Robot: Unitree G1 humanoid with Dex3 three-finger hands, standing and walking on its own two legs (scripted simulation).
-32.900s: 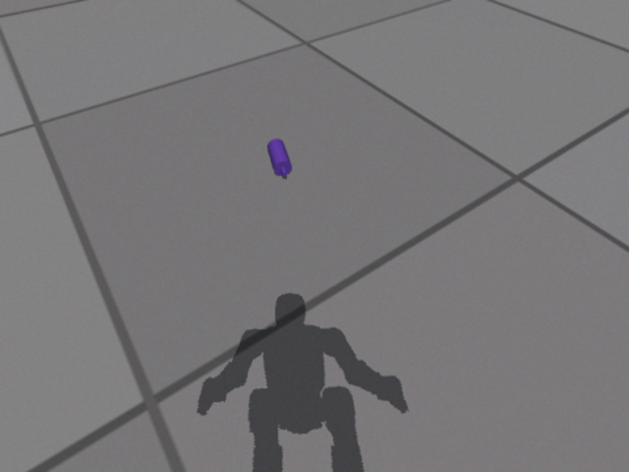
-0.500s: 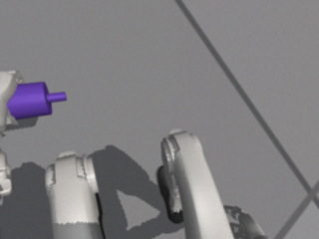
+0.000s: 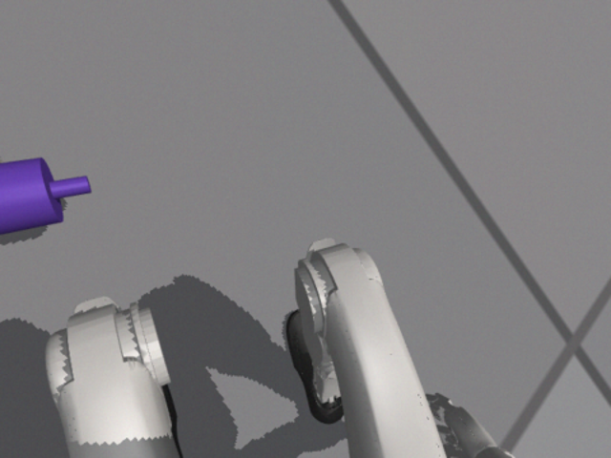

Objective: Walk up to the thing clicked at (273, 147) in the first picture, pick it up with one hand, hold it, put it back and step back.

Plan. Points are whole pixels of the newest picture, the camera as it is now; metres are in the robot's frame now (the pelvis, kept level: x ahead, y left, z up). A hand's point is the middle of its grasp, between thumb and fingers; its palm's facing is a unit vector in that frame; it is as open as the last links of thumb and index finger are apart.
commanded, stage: rest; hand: left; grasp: from above
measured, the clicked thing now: out of the picture +0.46 +0.30 -0.22
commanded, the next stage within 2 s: open in 1.10 s
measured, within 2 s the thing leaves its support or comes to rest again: rests again in 1.54 s
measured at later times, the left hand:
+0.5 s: hand out of the picture +0.45 +0.31 -0.23, palm faces -0.45 -0.12 -0.88, open 11.4 cm
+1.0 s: hand out of the picture +0.45 +0.31 -0.24, palm faces -0.46 -0.14 -0.88, open 11.3 cm
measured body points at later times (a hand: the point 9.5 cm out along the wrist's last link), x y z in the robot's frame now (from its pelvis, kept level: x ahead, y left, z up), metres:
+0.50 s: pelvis +0.00 +0.00 -0.01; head +0.27 +0.11 +0.34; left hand +0.47 +0.31 -0.18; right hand +0.05 -0.27 -0.09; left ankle +0.06 +0.13 -0.28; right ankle +0.10 -0.14 -0.28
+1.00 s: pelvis +0.00 +0.01 -0.02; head +0.26 +0.12 +0.33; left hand +0.47 +0.32 -0.19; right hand +0.04 -0.26 -0.08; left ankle +0.06 +0.13 -0.28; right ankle +0.10 -0.14 -0.28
